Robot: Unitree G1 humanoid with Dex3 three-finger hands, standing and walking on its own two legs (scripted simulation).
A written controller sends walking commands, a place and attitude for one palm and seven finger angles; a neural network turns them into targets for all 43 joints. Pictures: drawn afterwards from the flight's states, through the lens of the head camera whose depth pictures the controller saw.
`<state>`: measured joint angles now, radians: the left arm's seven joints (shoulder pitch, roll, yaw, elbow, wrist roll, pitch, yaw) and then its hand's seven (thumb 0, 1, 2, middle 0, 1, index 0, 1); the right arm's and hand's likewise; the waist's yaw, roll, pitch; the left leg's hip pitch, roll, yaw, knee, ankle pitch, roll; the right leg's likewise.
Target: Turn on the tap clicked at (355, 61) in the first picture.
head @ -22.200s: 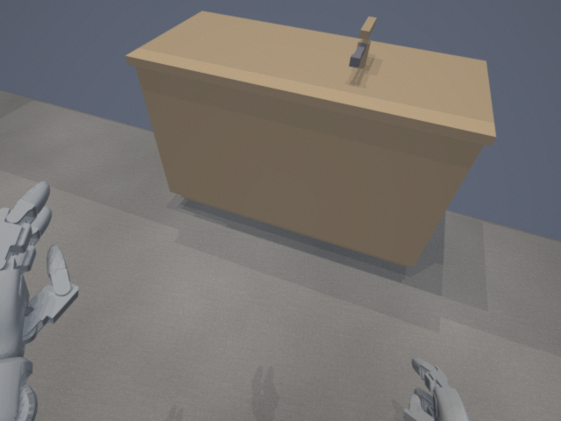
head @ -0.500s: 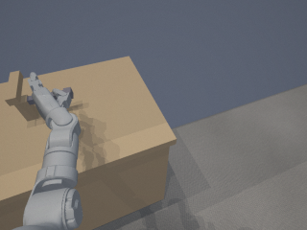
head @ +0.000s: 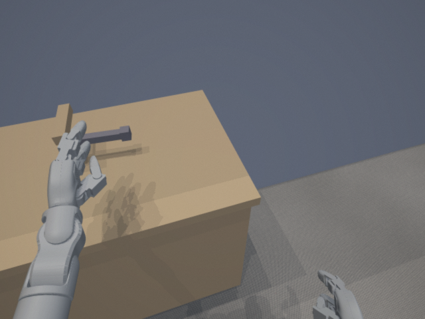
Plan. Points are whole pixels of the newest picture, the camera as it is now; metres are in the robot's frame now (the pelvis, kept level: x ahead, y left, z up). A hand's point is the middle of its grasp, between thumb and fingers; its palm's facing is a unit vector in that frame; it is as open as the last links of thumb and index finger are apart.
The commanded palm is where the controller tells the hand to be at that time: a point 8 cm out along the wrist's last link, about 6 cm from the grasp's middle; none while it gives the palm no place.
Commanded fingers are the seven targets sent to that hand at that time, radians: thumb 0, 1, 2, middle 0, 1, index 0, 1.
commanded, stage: draw the hand back beside the body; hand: left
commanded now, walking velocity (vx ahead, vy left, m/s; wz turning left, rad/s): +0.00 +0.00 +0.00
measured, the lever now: (125, 133) +0.54 +0.29 +0.04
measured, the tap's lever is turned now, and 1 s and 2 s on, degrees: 84 84 84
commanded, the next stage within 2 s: step back with the hand held close in 0.86 s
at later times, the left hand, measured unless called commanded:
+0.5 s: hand (69, 216) +0.22 +0.24 +0.15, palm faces +0.38 -0.87 -0.32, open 7.4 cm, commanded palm +0.17 +0.28 +0.17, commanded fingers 0.00 0.90 0.90 -0.20 -0.30 -0.20 -0.30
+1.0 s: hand (55, 233) +0.19 +0.24 +0.15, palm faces +0.41 -0.85 -0.33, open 7.4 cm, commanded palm +0.15 +0.28 +0.17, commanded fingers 0.00 0.90 0.90 -0.20 -0.30 -0.20 -0.30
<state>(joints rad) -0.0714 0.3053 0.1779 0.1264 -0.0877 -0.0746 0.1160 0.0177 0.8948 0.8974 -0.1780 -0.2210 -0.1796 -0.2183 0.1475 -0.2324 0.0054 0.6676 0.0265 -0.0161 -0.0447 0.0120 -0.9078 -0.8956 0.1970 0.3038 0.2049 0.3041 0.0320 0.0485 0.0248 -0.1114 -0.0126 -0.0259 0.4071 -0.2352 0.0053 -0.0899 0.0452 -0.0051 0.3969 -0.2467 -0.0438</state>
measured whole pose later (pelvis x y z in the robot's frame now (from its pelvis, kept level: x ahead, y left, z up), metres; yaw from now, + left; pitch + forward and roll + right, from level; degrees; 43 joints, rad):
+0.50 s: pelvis +0.00 +0.00 +0.00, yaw +0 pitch -4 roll +0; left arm 0.36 0.32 0.25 -0.30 -0.09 -0.10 0.11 0.02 0.89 0.90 -0.21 -0.29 -0.21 -0.29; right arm 0.20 -0.23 -0.01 0.67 0.01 -0.05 -0.04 0.01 -0.91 -0.90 0.20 0.30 0.21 0.30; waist 0.05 0.06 0.03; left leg -0.09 -0.01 -0.02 0.42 -0.25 0.01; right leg -0.06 0.05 0.00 0.39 -0.25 -0.04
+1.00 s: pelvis -0.01 +0.00 +0.00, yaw +1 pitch -5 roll +0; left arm 0.44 0.32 0.26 -0.37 -0.09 -0.12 0.12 0.02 0.89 0.90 -0.21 -0.30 -0.21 -0.30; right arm 0.18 -0.21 -0.01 0.65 0.01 -0.07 -0.06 0.01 -0.91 -0.90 0.20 0.30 0.21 0.30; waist 0.05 0.07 0.02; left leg -0.12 -0.01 -0.04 0.46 -0.26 0.00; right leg -0.08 0.05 -0.02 0.43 -0.26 -0.04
